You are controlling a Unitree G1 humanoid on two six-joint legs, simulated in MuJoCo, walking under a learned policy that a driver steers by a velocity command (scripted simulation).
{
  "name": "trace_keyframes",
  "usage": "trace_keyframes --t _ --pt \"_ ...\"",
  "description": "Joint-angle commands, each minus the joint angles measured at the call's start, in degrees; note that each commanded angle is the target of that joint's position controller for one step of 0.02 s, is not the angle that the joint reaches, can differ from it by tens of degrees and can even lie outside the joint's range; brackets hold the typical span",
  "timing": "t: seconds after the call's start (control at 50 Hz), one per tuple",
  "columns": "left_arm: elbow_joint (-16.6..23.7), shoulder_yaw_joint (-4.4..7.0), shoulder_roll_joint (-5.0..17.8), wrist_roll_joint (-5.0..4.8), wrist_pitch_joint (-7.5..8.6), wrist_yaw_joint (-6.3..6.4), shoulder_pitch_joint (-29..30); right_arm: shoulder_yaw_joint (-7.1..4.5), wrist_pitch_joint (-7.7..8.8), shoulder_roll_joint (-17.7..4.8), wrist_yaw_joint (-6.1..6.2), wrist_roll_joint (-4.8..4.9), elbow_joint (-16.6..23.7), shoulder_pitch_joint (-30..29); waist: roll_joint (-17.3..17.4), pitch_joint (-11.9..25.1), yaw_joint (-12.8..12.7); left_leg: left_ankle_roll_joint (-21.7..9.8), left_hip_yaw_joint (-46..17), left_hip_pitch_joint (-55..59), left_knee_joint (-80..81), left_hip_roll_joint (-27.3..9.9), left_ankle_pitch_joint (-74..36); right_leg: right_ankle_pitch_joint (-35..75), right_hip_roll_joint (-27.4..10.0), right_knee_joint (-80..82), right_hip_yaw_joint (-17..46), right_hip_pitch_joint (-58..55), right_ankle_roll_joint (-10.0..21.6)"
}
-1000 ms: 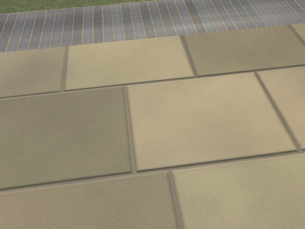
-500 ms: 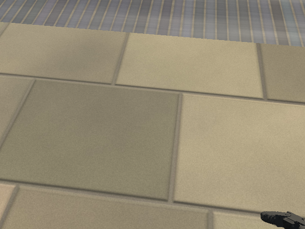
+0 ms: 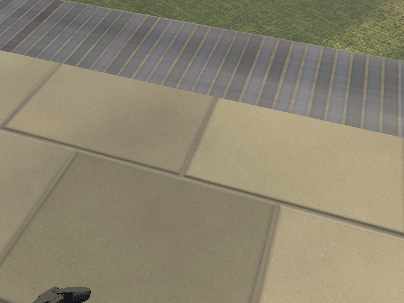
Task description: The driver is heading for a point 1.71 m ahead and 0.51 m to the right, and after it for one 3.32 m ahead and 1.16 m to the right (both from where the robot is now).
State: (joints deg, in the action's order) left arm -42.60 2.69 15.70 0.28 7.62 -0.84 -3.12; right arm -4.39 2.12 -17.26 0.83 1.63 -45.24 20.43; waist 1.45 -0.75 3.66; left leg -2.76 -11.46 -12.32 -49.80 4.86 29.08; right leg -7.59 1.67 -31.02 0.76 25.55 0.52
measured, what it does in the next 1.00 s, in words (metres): walks ahead: left foot, then right foot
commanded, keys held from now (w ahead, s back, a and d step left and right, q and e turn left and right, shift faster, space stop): w+q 0.14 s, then w+e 0.86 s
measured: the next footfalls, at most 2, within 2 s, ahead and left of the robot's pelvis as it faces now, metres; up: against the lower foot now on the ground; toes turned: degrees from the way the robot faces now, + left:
left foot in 0.44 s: +0.37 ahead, +0.17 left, +0.00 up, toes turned +5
right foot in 0.96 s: +0.64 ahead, -0.11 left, +0.00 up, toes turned -16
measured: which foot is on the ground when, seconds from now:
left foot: up 0.00-0.42, down 0.44-0.96, up 0.98-1.00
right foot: down 0.00-0.46, up 0.48-0.94, down 0.96-1.00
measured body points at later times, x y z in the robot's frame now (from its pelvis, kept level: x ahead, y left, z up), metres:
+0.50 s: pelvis +0.26 +0.05 +0.00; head +0.30 +0.06 +0.45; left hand +0.21 +0.33 -0.13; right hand +0.51 -0.16 -0.06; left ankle +0.34 +0.16 -0.72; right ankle +0.11 -0.11 -0.67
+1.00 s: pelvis +0.52 +0.00 -0.01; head +0.56 -0.02 +0.44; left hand +0.77 +0.21 -0.10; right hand +0.50 -0.30 -0.14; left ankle +0.36 +0.17 -0.66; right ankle +0.60 -0.10 -0.72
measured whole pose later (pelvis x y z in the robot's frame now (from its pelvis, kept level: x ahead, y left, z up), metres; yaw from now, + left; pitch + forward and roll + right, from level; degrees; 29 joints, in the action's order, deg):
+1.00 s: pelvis +0.52 +0.00 -0.01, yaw -15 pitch +1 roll +1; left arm -38.8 4.2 16.9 -1.5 1.4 -2.6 -5.2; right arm -4.7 3.3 -17.1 0.6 0.8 -48.0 16.6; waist -0.5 -3.9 1.9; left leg 2.7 7.9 -6.3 -53.0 -5.4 27.5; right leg -10.7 1.1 -38.5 -3.3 29.7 5.8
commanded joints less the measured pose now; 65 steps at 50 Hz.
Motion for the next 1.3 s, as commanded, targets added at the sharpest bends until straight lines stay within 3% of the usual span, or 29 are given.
trace_keyframes --t 0.02,0.04,0.06,0.14,0.28,0.34,0.38,0.42,0.44,0.46,0.48,0.5,0.54,0.58,0.64,0.72,0.86,0.9,0.94,0.96,0.98,1.0,1.02,1.04,1.06,1.08,1.14,1.22,1.3 --pt "0.8 2.82 8.2 -0.33 -0.78 0.27 -13.5 -1.25 0.99 -8.9 0.13 0.76 5.9 -0.8 -9.5 7.4 -8.3 0.9 1.7 -34.1 -25.1 -5.4 -2.5 -23.4 -23.3 14.9 33.3 -35.9 9.7" --pt "1.2 2.37 7.3 0.23 -1.06 0.27 -10.8 -1.25 0.67 -7.9 0.22 0.12 6.3 -3.0 -5.4 4.1 -7.2 1.4 2.9 -31.8 -23.8 -7.4 -6.6 -14.4 -20.6 15.7 25.9 -29.6 8.6" --pt "0.8 2.0 6.0 0.46 -1.28 0.38 -9.2 -1.44 0.57 -7.2 0.09 -0.53 7.0 -4.6 -5.2 1.6 -6.4 1.6 2.8 -30.8 -20.9 -8.9 -9.3 -8.3 -18.7 16.8 20.9 -25.4 8.5" --pt "-0.7 2.31 6.3 0.09 -0.72 0.59 -9.3 -1.01 -0.51 -3.3 -0.78 0.19 8.5 -5.3 -7.0 -0.1 -4.9 2.4 5.3 -28.4 -15.5 -11.6 -13.4 2.6 -16.2 21.1 8.8 -20.7 9.2" --pt "-4.0 2.82 9.5 -1.74 -1.81 0.03 -13.8 1.1 1.68 0.0 -2.13 -1.11 11.9 -16.8 -4.4 -2.4 -7.2 2.7 10.7 -23.6 10.7 -9.8 -27.1 12.0 -13.5 22.7 2.3 -20.1 10.7" --pt "-5.7 3.14 11.1 -2.13 -2.69 0.17 -17.6 0.96 2.5 -1.2 -2.94 -0.37 13.4 -21.3 -5.5 -2.9 -8.0 2.5 11.0 -21.0 16.6 -8.0 -26.8 12.9 -15.5 20.6 4.3 -23.1 10.2" --pt "-6.4 3.33 11.8 -2.35 -3.3 0.45 -18.1 0.3 2.97 -3.1 -3.17 -0.2 13.5 -20.6 -7.0 -2.1 -6.2 1.3 10.5 -17.3 19.9 -7.1 -24.5 14.3 -16.8 17.9 5.9 -25.0 9.1" --pt "-6.5 3.09 11.6 -2.49 -3.7 0.75 -17.1 -1.51 3.22 -6.4 -2.62 -0.71 10.7 -11.2 -6.9 3.6 -0.2 -1.2 12.1 -1.1 23.8 -4.9 -25.2 24.7 -14.1 7.2 3.4 -22.4 6.6" --pt "-5.7 2.12 9.1 -1.69 -3.51 0.79 -16.7 -2.83 3.11 -9.4 -1.93 -1.51 8.7 -2.4 -5.6 10.4 3.9 -3.4 8.7 14.1 21.5 -9.3 -26.6 19.2 -11.0 -4.8 1.3 -14.7 4.4" --pt "-3.6 0.11 2.6 -0.47 -2.82 0.63 -20.8 -4.06 2.54 -15.1 -1.07 -3.12 8.0 4.6 7.4 20.5 3.8 -9.9 -11.8 36.3 20.8 -25.4 -23.7 -5.6 -3.8 -26.8 -2.3 5.8 0.4" --pt "-3.8 0.05 3.5 -1.81 -2.0 0.56 -22.3 -3.29 2.22 -12.8 -1.25 -2.89 7.7 5.4 13.4 25.8 3.7 -14.3 -28.3 36.6 29.1 -30.6 -14.9 -27.1 -1.2 -37.9 4.4 13.8 0.0" --pt "-3.3 1.73 8.7 -3.31 -2.0 0.54 -18.4 -2.01 2.24 -8.8 -1.35 -2.21 7.5 2.2 8.5 15.8 3.4 -12.0 -21.2 29.6 31.0 -28.0 -10.7 -24.1 -4.3 -42.3 6.0 18.8 0.3" --pt "-2.4 2.01 8.1 -2.5 -2.74 0.88 -14.2 -0.54 2.68 -4.2 -1.66 -1.51 7.0 -4.8 5.3 5.4 0.0 -9.0 -8.0 15.3 34.8 -23.3 -14.2 -15.3 -8.2 -39.2 4.0 17.6 0.4" --pt "-2.8 2.12 6.0 -2.03 -4.37 0.89 -16.0 -0.41 3.63 -2.7 -1.95 -2.17 6.4 -9.0 6.7 1.8 -3.5 -8.2 -0.5 5.7 39.3 -21.1 -19.6 -10.0 -10.2 -36.3 4.6 11.4 -0.2" --pt "-1.7 2.01 4.1 -1.98 -5.86 0.87 -14.4 -1.12 4.74 -3.6 -1.5 -2.57 4.8 -10.4 3.2 -0.4 -5.0 -8.7 7.0 2.9 42.4 -20.9 -27.1 -5.1 -10.5 -33.4 5.0 12.3 -1.3" --pt "0.7 1.49 2.9 -1.5 -5.69 -0.26 -8.7 -1.81 4.62 -5.6 -0.54 -2.46 2.9 -8.7 1.8 -2.2 -3.6 -7.4 15.8 4.5 43.0 -19.2 -30.8 6.9 -9.8 -20.1 3.6 12.8 -1.2" --pt "6.3 1.12 3.6 -1.38 -5.73 -2.6 2.3 -3.21 2.48 -9.4 -0.06 -0.47 0.0 -3.8 0.8 -5.2 -0.3 -5.2 21.5 15.3 39.1 -22.4 -36.4 3.9 -7.4 -6.6 -2.3 13.4 2.6" --pt "7.0 2.05 5.3 -1.32 -5.99 -2.76 0.2 -3.65 1.61 -11.2 0.12 0.01 0.0 -4.3 2.4 -2.1 -2.5 -3.9 23.2 17.6 31.5 -22.3 -55.1 -2.0 -3.8 -6.2 -5.8 7.5 4.9" --pt "3.9 4.88 9.9 -1.73 -6.32 -2.08 -13.8 -3.38 0.71 -11.2 0.28 0.51 0.3 -5.5 2.0 5.9 -10.6 -1.2 26.0 13.0 11.4 -19.1 -65.1 -1.2 1.9 -2.2 -8.4 -12.5 8.4" --pt "1.9 7.01 15.3 -1.88 -7.0 -0.83 -22.7 -2.27 1.09 -8.7 0.49 -0.97 1.3 -4.1 -4.3 11.2 -13.7 1.9 26.3 -1.2 -6.7 -16.6 -47.0 -0.1 -4.0 -0.9 3.2 -29.9 11.8" --pt "3.5 7.6 21.1 -2.36 -6.55 -0.57 -18.4 0.24 2.78 -1.0 -0.02 -2.38 5.0 -0.3 -19.5 16.4 -6.2 6.0 19.8 -27.1 -28.7 -3.4 2.2 -11.3 -18.7 7.9 38.5 -47.0 24.1" --pt "5.2 5.83 15.9 -1.65 -5.62 -1.09 -19.9 -0.33 5.17 -5.9 -0.88 -0.44 5.3 -5.3 -10.3 21.8 -10.5 4.3 6.1 -33.0 -32.5 -4.2 3.6 -17.4 -21.3 15.5 47.2 -48.8 23.9" --pt "4.4 4.85 12.4 -1.12 -4.74 -1.24 -19.1 -0.75 6.12 -7.8 -1.3 1.48 6.7 -10.5 -7.2 14.1 -11.1 2.7 6.4 -36.1 -30.9 -6.6 -0.8 -13.4 -19.6 15.4 38.5 -43.8 20.7" --pt "4.4 4.35 10.9 -1.25 -4.16 -1.31 -15.9 -0.45 6.51 -6.7 -0.9 0.62 6.7 -10.9 -2.4 8.5 -8.1 2.1 6.4 -34.1 -24.8 -9.3 -5.4 -6.4 -17.0 14.8 31.2 -35.0 18.5" --pt "5.0 3.54 8.2 -1.27 -4.06 -1.06 -12.3 -0.79 6.24 -7.0 -0.33 -1.38 5.8 -11.1 -1.2 6.0 -6.1 2.2 6.5 -30.1 -19.5 -11.2 -8.0 -0.5 -14.5 15.1 25.2 -28.2 16.6" --pt "6.0 3.33 8.2 -0.47 -3.98 -0.71 -10.3 -1.04 5.67 -7.2 -0.37 -1.77 5.8 -9.7 -4.0 4.9 -4.0 2.6 6.1 -25.9 -17.4 -11.9 -9.7 5.1 -13.7 15.9 23.3 -22.6 17.1" --pt "6.4 3.64 9.1 -0.7 -3.69 0.13 -10.0 -0.84 4.0 -5.6 -0.53 -2.37 5.7 -9.2 -2.8 3.7 -2.6 4.8 7.5 -22.3 -9.7 -11.4 -12.5 11.8 -11.6 18.0 18.3 -15.5 17.1" --pt "5.4 4.13 10.6 -1.35 -4.03 1.33 -12.9 0.43 3.6 -2.8 -0.84 -2.39 7.9 -17.5 -4.4 1.0 -5.4 6.7 8.3 -20.7 7.6 -8.6 -27.3 7.9 -7.8 18.2 13.4 -11.5 13.9" --pt "4.1 4.28 10.7 -1.76 -4.64 1.64 -16.5 0.54 4.37 -3.4 -1.85 -1.26 9.6 -23.6 -6.1 0.1 -7.9 6.4 8.0 -16.2 17.7 -5.8 -34.0 1.4 -8.1 16.2 15.9 -11.7 12.1"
